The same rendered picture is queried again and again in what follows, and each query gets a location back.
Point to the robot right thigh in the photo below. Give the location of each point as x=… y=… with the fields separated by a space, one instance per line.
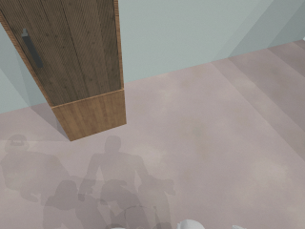
x=189 y=224

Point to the cupboard door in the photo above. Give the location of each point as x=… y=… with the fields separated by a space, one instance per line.
x=76 y=41

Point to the handle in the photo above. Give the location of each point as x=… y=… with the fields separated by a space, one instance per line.
x=37 y=59

